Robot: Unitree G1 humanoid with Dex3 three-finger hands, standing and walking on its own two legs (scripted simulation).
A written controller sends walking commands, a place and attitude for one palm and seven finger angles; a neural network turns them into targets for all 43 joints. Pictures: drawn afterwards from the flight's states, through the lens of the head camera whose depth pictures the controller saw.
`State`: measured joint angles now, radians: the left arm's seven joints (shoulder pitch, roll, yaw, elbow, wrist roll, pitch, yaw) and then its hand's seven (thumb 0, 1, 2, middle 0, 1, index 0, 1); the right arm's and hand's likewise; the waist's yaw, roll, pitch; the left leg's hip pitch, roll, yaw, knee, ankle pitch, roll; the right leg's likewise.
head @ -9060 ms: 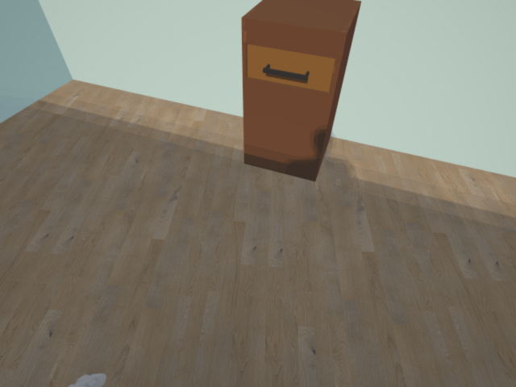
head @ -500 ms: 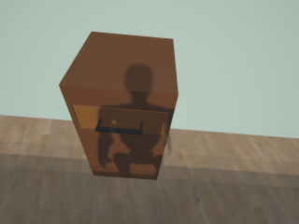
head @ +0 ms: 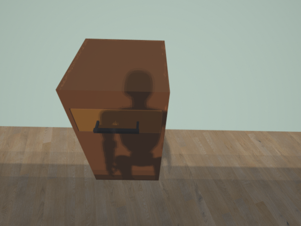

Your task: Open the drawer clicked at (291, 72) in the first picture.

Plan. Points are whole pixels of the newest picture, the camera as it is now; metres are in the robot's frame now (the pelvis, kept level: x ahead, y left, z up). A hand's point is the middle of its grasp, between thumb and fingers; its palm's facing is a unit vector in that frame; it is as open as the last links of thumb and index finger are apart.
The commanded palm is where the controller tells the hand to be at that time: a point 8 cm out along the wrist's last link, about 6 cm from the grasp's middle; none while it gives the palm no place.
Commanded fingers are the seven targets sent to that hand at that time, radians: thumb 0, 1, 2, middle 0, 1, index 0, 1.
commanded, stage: come to a stop and stand still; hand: left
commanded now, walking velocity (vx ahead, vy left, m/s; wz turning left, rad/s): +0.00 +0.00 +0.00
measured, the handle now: (117, 127) +0.54 +0.17 -0.15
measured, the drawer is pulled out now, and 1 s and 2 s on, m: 0.00 0.00 0.00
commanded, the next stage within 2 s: look again from close up in 0.14 s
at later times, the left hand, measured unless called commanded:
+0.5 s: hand out of the picture +0.01 +0.17 -0.19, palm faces +0.05 -0.98 -0.19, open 7.4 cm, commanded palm none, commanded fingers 0.00 0.90 0.90 -0.20 -0.30 -0.20 -0.30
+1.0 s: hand out of the picture +0.07 +0.22 -0.12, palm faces +0.00 -0.90 -0.43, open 7.3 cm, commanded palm +0.09 +0.23 -0.06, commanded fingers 0.00 0.74 0.83 -0.21 -0.41 -0.21 -0.41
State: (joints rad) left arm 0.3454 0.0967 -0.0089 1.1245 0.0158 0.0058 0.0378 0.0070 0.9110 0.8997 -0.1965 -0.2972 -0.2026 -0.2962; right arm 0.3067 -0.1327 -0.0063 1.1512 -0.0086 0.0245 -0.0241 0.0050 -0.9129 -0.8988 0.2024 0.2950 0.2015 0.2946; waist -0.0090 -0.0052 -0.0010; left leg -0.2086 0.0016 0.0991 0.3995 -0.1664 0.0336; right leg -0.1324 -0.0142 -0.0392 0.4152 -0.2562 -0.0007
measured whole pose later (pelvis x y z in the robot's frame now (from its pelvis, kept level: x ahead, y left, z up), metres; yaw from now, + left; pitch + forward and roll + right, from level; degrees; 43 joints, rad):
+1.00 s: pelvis -0.02 +0.02 -0.01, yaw +1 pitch -1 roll +1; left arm 0.51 0.24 -0.07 0.30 0.14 0.10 0.18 0.03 0.92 0.89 -0.21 -0.31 -0.21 -0.31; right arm 0.34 -0.18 0.02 0.87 0.05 -0.19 -0.07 0.01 -0.92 -0.90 0.20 0.30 0.20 0.29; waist 0.03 -0.02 0.00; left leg -0.31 -0.04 0.12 0.52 -0.20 0.06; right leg -0.29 -0.04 -0.03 0.65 -0.36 -0.02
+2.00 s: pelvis +0.04 +0.00 -0.03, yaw +0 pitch +8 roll +1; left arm 0.22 0.38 -0.06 -0.06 0.97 0.10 0.34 0.00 -0.21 0.42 -0.30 -1.01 -0.30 -1.01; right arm 0.11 -0.26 -0.04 0.60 -0.03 0.15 -0.01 0.01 -0.90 -0.90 0.20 0.30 0.20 0.29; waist 0.07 0.07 -0.11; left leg -0.48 -0.07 0.01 0.71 -0.37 0.05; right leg -0.43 0.07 0.05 0.73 -0.43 -0.05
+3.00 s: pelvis +0.01 +0.02 -0.01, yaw +2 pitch +2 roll +0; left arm -0.12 0.44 -0.13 0.17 0.94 0.06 0.08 0.00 -0.49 0.30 -0.31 -1.20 -0.32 -1.20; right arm 0.14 -0.23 0.00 0.61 0.02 0.16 -0.03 0.01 -0.90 -0.90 0.20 0.30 0.20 0.29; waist 0.07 0.06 -0.04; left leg -0.36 -0.09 -0.01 0.56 -0.24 0.07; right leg -0.31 0.05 0.03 0.58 -0.31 -0.03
